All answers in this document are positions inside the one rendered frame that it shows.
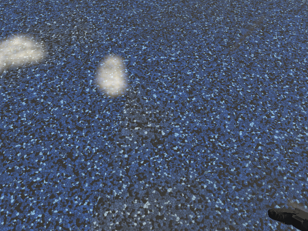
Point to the robot right hand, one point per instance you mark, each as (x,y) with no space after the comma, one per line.
(295,217)

